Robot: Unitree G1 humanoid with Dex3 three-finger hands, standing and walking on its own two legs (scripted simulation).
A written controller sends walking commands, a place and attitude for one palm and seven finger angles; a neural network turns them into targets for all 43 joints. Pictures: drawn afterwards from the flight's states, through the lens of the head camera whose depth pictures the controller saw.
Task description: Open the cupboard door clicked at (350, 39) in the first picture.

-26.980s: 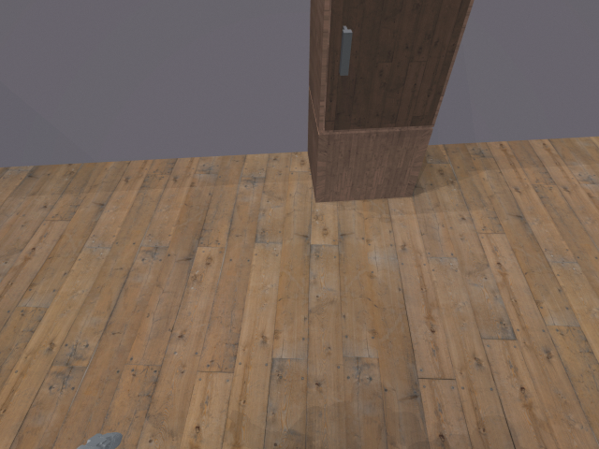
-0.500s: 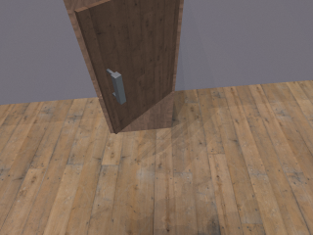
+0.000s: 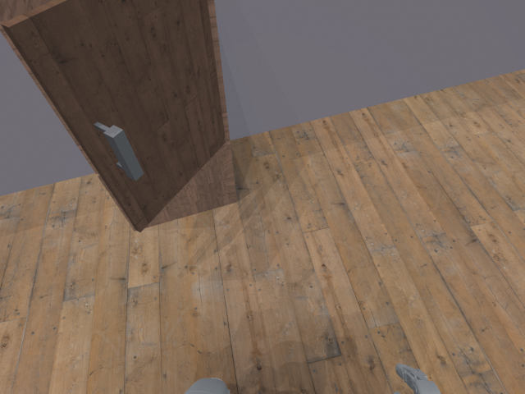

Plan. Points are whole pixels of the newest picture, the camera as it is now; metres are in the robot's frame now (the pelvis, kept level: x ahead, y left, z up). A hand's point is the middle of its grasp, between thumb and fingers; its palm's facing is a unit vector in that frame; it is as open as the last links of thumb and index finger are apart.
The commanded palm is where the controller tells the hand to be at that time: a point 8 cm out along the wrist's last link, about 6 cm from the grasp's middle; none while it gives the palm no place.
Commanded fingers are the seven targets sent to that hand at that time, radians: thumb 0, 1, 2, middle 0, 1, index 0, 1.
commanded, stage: walk to a spot facing it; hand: left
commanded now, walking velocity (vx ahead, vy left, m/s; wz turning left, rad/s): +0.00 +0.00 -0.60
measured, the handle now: (118, 151) +0.55 +0.37 -0.03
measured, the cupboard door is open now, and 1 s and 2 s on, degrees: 40 40 40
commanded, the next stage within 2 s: none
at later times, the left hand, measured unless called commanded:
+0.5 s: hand (169, 380) +0.15 +0.18 -0.18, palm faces -0.30 -0.91 -0.28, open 7.4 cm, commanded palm none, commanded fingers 0.00 0.90 0.90 -0.20 -0.30 -0.20 -0.30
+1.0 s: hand (261, 319) +0.26 +0.03 -0.16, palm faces -0.63 -0.74 -0.22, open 7.4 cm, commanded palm none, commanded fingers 0.00 0.90 0.90 -0.20 -0.30 -0.20 -0.30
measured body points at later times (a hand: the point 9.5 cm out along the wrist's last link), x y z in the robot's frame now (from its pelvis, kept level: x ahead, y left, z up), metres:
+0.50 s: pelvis -0.01 +0.00 -0.02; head +0.05 -0.02 +0.43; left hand +0.16 +0.23 -0.15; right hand -0.02 -0.29 -0.16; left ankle +0.01 +0.14 -0.69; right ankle -0.01 -0.13 -0.74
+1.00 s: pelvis +0.03 -0.04 -0.02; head +0.06 -0.07 +0.43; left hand +0.30 +0.07 -0.15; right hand -0.16 -0.22 -0.16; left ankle +0.06 +0.11 -0.73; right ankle -0.03 -0.15 -0.75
